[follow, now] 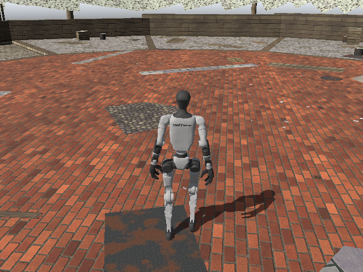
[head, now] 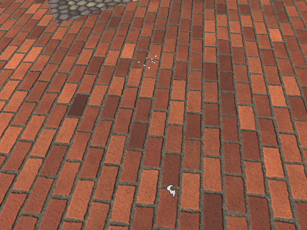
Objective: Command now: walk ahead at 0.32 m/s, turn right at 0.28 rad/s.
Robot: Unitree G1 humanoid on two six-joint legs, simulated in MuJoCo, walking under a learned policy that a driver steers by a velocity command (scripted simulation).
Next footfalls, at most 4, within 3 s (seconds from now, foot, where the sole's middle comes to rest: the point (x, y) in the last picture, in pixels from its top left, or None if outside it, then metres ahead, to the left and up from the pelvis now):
0.10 right None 0.12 -0.12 -0.78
0.60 left None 0.51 -0.03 -0.78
1.08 right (239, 209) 0.64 -0.33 -0.78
1.64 left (215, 150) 0.97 -0.28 -0.78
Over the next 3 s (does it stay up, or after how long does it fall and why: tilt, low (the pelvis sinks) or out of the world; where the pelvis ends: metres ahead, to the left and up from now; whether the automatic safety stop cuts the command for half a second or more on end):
stays up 1.10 -0.39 0.00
